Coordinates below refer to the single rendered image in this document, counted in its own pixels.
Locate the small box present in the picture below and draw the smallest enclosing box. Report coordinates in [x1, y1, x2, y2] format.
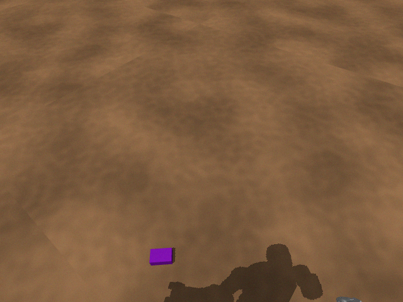
[149, 248, 173, 266]

